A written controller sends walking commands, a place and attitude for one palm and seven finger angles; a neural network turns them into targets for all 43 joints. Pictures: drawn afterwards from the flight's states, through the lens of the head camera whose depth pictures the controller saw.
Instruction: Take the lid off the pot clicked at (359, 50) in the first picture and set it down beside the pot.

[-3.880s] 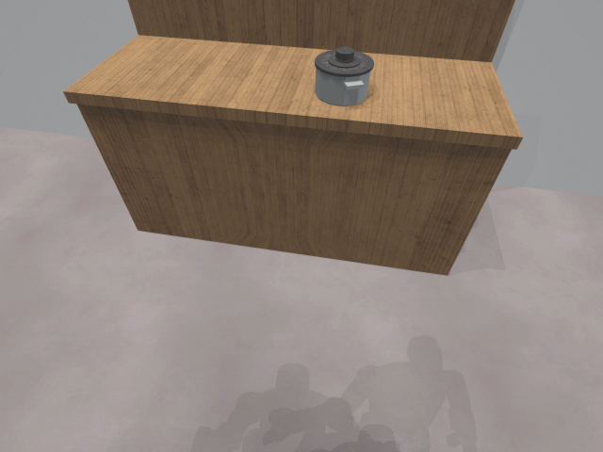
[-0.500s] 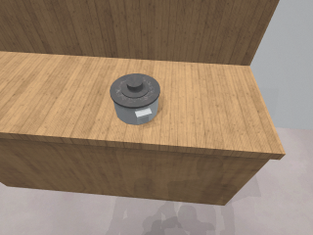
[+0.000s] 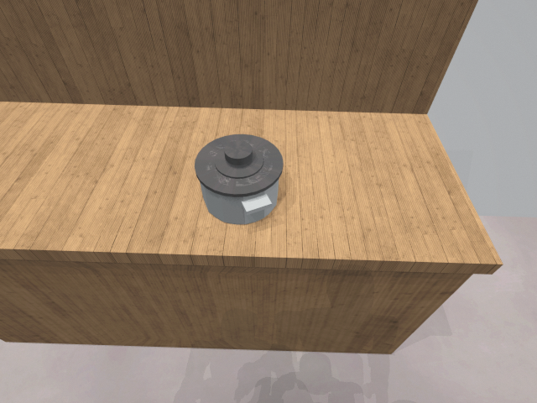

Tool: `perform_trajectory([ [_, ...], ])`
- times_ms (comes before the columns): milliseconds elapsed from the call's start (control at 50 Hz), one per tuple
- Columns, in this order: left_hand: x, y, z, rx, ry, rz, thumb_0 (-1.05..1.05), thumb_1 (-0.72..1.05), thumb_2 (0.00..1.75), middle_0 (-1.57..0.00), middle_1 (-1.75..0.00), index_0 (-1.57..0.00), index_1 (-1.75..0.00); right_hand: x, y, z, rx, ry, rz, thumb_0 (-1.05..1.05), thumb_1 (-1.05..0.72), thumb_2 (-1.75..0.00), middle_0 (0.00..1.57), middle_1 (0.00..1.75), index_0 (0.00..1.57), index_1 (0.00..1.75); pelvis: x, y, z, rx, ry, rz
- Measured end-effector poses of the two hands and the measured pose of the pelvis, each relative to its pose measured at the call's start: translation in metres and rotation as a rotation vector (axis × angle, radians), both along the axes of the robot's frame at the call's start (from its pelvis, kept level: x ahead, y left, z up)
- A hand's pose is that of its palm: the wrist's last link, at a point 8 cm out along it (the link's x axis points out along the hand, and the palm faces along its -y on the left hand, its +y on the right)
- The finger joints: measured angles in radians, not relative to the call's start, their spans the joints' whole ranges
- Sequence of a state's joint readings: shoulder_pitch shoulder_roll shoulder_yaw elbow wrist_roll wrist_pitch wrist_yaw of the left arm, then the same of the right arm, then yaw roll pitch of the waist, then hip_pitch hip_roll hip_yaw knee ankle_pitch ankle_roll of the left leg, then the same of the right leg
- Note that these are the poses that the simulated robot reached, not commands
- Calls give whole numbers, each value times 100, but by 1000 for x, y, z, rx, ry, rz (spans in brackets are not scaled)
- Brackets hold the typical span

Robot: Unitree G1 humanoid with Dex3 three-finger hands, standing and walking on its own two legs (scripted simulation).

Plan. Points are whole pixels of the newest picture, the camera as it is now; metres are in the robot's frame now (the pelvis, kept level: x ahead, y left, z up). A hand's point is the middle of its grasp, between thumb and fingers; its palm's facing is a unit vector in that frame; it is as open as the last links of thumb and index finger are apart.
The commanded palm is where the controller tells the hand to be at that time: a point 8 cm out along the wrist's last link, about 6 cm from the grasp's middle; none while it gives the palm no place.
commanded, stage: come to a stop and stand still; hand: left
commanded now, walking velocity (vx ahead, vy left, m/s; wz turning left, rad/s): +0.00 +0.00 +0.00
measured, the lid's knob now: (238, 152) +0.55 +0.10 +0.05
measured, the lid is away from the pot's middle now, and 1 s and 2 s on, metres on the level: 0.00 0.00 0.00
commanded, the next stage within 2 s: look again from close up in 1.28 s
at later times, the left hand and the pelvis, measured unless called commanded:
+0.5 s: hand out of the picture +0.00 +0.14 -0.17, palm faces +0.05 -0.98 -0.19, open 7.4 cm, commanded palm none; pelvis +0.00 -0.03 +0.00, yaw +1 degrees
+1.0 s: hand out of the picture -0.02 +0.11 -0.17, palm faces +0.05 -0.98 -0.18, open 7.4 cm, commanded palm none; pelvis -0.01 -0.05 +0.01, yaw +1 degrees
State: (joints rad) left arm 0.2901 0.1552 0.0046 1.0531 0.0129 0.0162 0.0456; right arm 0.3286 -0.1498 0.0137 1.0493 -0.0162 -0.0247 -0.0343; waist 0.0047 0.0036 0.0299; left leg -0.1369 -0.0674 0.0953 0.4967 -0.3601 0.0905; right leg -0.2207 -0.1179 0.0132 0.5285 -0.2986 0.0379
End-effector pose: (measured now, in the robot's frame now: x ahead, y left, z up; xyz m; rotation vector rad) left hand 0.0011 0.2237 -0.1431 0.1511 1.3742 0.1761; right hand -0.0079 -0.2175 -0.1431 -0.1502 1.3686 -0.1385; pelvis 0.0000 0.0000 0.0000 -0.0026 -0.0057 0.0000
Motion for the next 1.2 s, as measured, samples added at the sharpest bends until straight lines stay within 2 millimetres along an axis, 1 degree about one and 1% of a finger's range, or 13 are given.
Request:
perform_trajectory([
  [280, -6, -24, -2, -24, 35, 18, 1, 90, 90, -20, -30, -20, -30, 21, -23, 3, -25, -12, 2, 1, -92, -90, 20, 30, 20, 30, 7, -15, 1, 2, -7, 3],
  [480, -8, -37, 1, -19, 25, 18, 1, 90, 90, -20, -30, -20, -30, 24, -39, 4, -23, -15, 5, 1, -93, -90, 20, 30, 20, 30, 3, -30, 3, 3, -9, 9],
  [620, -11, -45, 3, -16, 20, 18, 1, 91, 90, -20, -30, -20, -30, 18, -46, 4, -16, -4, 4, 1, -93, -90, 20, 30, 20, 30, -1, -39, 5, 4, -10, 11],
  [780, -17, -53, 5, -16, 17, 18, 1, 91, 90, -20, -30, -20, -30, 5, -50, 3, -1, 16, -1, 1, -93, -90, 20, 30, 20, 30, -6, -47, 7, 5, -14, 12],
  [1000, -30, -63, 5, -28, 26, 24, 1, 91, 90, -20, -30, -20, -30, -13, -49, 4, 16, 46, -5, 1, -92, -90, 20, 30, 20, 30, -14, -54, 8, 6, -15, 15],
  [1200, -43, -71, 4, -46, 45, 31, 1, 90, 90, -20, -30, -20, -30, -23, -46, 5, 24, 64, -10, 1, -92, -90, 20, 30, 20, 30, -19, -56, 8, 4, -12, 16],
])
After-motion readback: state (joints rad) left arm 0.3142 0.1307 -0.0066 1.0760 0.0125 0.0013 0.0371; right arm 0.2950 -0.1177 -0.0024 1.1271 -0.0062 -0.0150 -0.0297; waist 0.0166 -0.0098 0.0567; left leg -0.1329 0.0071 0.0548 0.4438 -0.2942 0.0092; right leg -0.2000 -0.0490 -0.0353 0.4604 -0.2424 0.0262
